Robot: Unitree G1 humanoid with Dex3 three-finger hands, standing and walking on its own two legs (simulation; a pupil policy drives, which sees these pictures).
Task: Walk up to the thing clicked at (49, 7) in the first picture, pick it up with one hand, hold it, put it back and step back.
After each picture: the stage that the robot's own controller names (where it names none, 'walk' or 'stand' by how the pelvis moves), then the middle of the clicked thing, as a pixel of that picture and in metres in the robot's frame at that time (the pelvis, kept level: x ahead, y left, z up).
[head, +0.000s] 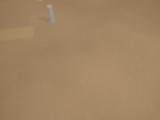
stand; (50, 14) +2.00 +0.51 -0.66
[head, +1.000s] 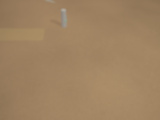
walk; (63, 18) +1.89 +0.24 -0.63
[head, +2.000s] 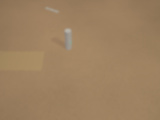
walk; (68, 39) +1.31 +0.19 -0.64
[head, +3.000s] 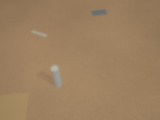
walk; (56, 76) +0.84 +0.26 -0.64
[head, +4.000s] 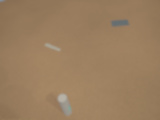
walk; (65, 105) +0.56 +0.25 -0.64
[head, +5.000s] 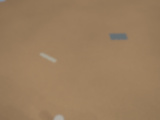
stand; out of the picture +0.43 +0.20 -0.65
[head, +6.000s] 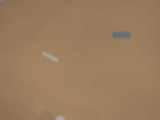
stand; out of the picture +0.41 +0.20 -0.65
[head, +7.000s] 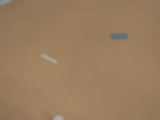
stand; out of the picture +0.44 +0.21 -0.66
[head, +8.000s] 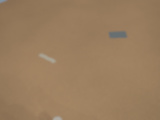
stand; out of the picture +0.42 +0.23 -0.66
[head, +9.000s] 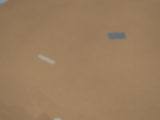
go down; out of the picture +0.41 +0.22 -0.66
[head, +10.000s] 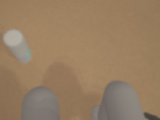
go down; (20, 49) +0.50 +0.25 -0.29
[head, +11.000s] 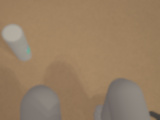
approach; (19, 45) +0.50 +0.25 -0.26
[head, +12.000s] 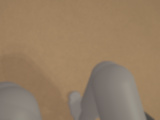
close in; out of the picture +0.49 +0.30 -0.17
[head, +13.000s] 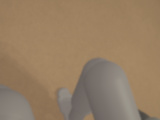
close; out of the picture +0.48 +0.31 -0.17
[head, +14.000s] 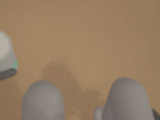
lift; (1, 58) +0.37 +0.27 -0.05
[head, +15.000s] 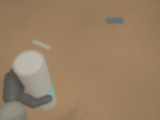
hold; (39, 86) +0.31 +0.16 +0.08
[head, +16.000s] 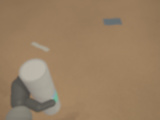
hold; (44, 91) +0.31 +0.15 +0.04
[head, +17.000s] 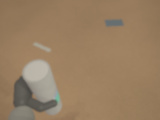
crouch; (46, 91) +0.31 +0.15 +0.03
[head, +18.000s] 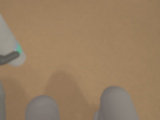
crouch; (4, 44) +0.46 +0.22 -0.04
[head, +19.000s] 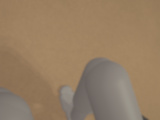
lower; out of the picture +0.46 +0.29 -0.17
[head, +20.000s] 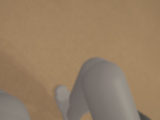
lower; out of the picture +0.47 +0.30 -0.17
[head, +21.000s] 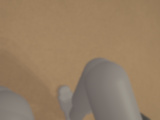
lower; out of the picture +0.46 +0.30 -0.17
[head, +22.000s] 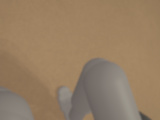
lower; out of the picture +0.46 +0.30 -0.17
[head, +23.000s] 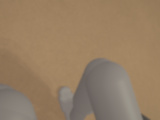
loosen; out of the picture +0.45 +0.27 -0.17
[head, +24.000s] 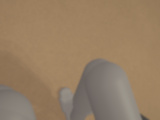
withdraw; out of the picture +0.46 +0.27 -0.17
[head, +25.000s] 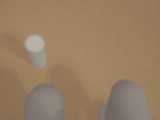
walk; (37, 54) +0.47 +0.20 -0.25
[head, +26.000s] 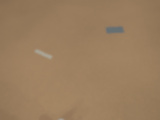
stand; out of the picture +0.39 +0.17 -0.59
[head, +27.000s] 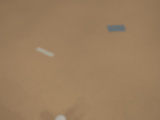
stand; out of the picture +0.41 +0.18 -0.60
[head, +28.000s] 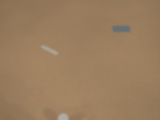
stand; out of the picture +0.41 +0.17 -0.61
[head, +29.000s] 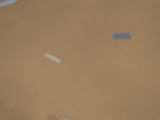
walk; out of the picture +0.41 +0.18 -0.66
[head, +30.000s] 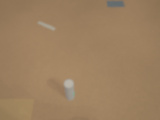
walk; (69, 90) +0.57 +0.13 -0.63
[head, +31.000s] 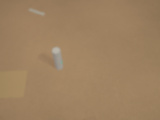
walk; (57, 59) +0.87 +0.26 -0.63
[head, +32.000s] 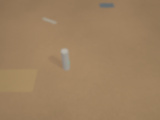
stand; (65, 60) +1.03 +0.21 -0.64
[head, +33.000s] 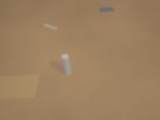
stand; (66, 65) +1.02 +0.22 -0.66
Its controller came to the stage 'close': yes
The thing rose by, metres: 0.69
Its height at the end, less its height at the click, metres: +0.00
